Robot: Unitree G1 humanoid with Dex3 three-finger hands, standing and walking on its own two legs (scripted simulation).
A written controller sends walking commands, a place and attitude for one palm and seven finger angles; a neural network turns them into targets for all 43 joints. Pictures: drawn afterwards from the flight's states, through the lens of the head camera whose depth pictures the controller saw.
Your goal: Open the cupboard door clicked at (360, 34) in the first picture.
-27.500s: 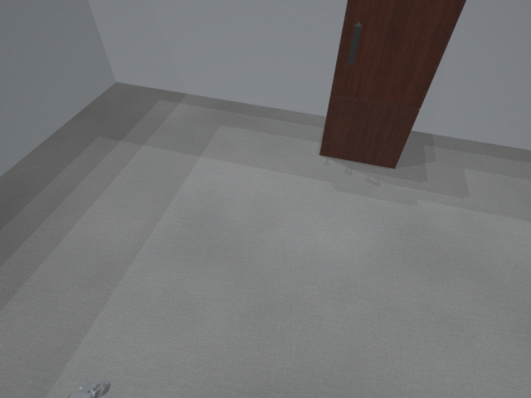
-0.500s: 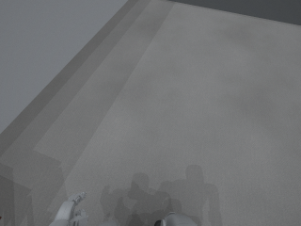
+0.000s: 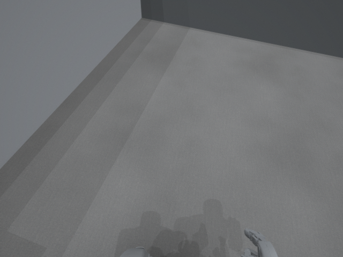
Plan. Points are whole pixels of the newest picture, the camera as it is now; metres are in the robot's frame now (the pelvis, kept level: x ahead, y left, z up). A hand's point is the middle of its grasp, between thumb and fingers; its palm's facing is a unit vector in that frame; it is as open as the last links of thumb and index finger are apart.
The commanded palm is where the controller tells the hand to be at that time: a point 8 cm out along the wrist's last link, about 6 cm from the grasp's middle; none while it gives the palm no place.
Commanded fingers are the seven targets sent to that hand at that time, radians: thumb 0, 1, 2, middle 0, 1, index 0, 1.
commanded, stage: walk to a spot facing it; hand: left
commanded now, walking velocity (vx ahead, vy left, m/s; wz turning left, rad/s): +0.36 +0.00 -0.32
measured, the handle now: out of the picture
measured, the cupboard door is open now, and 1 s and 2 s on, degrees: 45 45 45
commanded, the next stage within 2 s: turn to face it in 0.22 s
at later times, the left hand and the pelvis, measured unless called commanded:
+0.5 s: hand (151, 164) +0.40 +0.10 -0.15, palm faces -0.19 -0.95 -0.23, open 7.4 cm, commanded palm none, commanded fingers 0.00 0.90 0.90 -0.20 -0.30 -0.20 -0.30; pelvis +0.22 -0.06 +0.00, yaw -7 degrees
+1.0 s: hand (125, 178) +0.35 +0.18 -0.17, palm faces +0.19 -0.96 -0.22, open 7.4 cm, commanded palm none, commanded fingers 0.00 0.90 0.90 -0.20 -0.30 -0.20 -0.30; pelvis +0.30 -0.04 +0.01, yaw +9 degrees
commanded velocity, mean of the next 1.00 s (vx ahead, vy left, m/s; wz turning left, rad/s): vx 0.07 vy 0.00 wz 0.28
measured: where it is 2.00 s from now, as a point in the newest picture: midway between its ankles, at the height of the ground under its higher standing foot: (194, 232)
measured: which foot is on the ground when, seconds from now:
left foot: down 0.00-0.42, up 0.44-0.82, down 0.84-1.00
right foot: up 0.00-0.40, down 0.42-0.84, up 0.86-1.00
